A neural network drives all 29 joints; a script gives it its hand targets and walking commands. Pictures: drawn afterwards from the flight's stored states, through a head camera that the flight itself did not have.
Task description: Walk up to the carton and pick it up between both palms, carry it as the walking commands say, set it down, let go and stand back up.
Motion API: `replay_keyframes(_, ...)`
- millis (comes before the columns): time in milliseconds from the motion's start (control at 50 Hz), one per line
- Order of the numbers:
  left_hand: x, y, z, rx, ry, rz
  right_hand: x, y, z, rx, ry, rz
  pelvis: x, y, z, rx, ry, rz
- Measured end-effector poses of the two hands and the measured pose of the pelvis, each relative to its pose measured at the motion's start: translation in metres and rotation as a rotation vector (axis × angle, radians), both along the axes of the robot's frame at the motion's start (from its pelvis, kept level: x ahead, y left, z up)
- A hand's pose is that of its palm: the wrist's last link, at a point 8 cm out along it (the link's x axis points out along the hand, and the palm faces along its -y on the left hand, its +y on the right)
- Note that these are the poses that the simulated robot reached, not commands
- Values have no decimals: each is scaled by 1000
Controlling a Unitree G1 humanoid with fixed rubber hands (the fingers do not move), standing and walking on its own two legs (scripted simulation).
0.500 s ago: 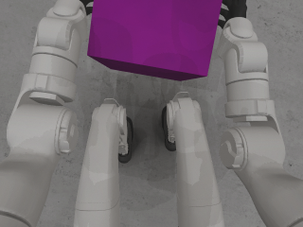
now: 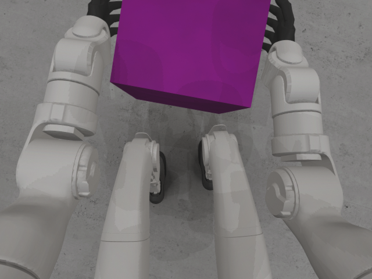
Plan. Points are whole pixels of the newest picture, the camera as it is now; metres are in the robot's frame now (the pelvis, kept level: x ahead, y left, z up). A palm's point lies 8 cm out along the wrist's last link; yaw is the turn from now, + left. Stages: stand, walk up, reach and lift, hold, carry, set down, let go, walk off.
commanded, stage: reach and lift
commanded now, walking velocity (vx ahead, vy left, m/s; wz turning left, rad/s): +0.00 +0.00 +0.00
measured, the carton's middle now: (187, 57) +0.50 -0.03 -0.12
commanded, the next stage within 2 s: none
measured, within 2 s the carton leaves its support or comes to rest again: neither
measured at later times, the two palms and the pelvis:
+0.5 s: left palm (81, 3) +0.51 +0.12 +0.04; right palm (308, 31) +0.47 -0.19 +0.03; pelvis +0.00 +0.00 +0.06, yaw -1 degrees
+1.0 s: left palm out of the picture +0.49 +0.11 +0.13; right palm (365, 7) +0.45 -0.19 +0.12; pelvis +0.01 +0.00 +0.13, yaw -2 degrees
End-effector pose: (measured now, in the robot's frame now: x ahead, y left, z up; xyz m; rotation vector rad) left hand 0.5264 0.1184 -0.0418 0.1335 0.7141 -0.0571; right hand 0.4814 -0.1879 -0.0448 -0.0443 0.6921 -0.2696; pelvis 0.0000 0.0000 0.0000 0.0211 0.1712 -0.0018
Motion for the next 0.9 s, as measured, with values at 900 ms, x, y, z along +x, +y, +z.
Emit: replay_keyframes(900,-37,-5,144,17,-25,-16,-36,-5,146,2,-32,-8,12,-1,115,7,-176,-28)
